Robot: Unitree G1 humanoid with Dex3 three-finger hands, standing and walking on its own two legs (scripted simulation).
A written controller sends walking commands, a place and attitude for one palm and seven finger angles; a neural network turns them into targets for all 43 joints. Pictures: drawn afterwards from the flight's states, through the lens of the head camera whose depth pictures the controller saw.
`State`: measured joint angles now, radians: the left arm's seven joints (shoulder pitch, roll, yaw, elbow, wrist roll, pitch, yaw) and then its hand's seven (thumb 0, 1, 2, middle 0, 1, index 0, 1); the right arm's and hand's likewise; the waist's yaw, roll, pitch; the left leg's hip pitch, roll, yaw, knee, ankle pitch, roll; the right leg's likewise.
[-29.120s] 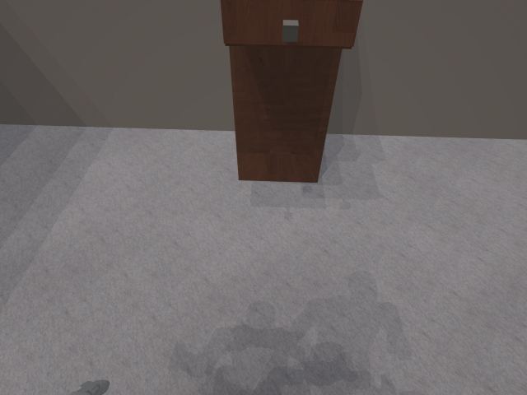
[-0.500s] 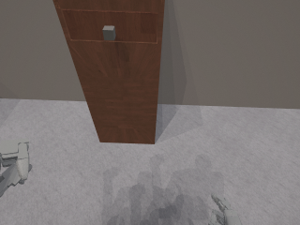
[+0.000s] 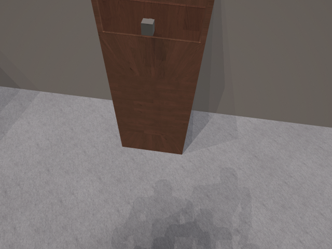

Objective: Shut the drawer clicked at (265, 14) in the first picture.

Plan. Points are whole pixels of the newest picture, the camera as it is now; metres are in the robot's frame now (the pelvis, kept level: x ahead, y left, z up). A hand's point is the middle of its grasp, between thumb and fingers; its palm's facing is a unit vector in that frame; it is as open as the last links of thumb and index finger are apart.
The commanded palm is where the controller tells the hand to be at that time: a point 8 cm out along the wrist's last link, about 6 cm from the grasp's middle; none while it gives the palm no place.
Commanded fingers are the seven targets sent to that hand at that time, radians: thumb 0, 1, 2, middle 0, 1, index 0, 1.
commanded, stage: let the arm hang, fingers relaxed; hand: left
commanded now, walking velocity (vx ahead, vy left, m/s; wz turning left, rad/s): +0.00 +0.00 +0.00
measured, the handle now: (148, 24) +0.81 +0.13 +0.14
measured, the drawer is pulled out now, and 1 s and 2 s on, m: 0.00 0.00 0.00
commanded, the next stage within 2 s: look to check the result in 0.66 s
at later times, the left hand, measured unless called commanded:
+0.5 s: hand out of the picture -0.02 +0.17 -0.17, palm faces +0.02 -0.99 -0.16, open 7.3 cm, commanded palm none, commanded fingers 0.00 0.90 0.90 -0.20 -0.30 -0.20 -0.30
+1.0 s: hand out of the picture -0.03 +0.16 -0.17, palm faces +0.03 -0.99 -0.17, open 7.4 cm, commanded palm none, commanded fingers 0.00 0.90 0.90 -0.20 -0.30 -0.20 -0.30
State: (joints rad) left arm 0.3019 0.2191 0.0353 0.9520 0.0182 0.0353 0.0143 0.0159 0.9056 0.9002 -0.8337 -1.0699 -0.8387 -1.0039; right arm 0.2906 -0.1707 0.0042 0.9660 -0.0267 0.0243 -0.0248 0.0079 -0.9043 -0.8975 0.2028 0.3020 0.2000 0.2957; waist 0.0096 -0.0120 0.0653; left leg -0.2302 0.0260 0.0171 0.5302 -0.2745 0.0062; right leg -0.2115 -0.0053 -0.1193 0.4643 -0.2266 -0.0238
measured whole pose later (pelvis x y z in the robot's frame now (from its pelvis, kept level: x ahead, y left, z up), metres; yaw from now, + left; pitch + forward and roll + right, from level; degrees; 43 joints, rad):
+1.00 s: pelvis +0.00 +0.00 +0.00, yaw -2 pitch -2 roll +0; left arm 0.31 0.09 0.02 1.17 0.01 0.00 0.04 0.00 0.91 0.90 -0.19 -0.30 -0.20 -0.30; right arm 0.34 -0.10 -0.01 1.14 -0.02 0.00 -0.04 0.00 -0.91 -0.90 0.20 0.30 0.20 0.30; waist 0.00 0.02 0.05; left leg -0.17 0.01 0.06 0.44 -0.23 0.02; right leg -0.20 -0.02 -0.08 0.43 -0.21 -0.01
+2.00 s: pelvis +0.02 +0.00 +0.01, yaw -1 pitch -1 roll +0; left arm 0.29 0.10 0.02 1.17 0.01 -0.01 0.03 0.00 0.91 0.90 -0.19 -0.30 -0.20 -0.30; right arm 0.31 -0.10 0.00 1.15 -0.02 0.00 -0.05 0.00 -0.91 -0.90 0.20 0.30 0.20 0.30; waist 0.00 0.01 0.06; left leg -0.14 0.02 0.05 0.41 -0.25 0.00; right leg -0.15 -0.01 -0.09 0.39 -0.22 -0.02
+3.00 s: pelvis +0.03 +0.00 +0.01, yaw -2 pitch -1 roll +0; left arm 0.27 0.11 0.02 1.17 0.01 -0.01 0.03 0.01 0.91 0.90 -0.19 -0.30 -0.20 -0.30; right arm 0.29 -0.12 0.00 1.15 -0.02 -0.01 -0.05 0.00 -0.91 -0.90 0.20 0.30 0.20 0.30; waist 0.00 0.02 0.06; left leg -0.11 0.01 0.05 0.38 -0.25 0.01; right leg -0.13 -0.01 -0.08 0.38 -0.22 -0.02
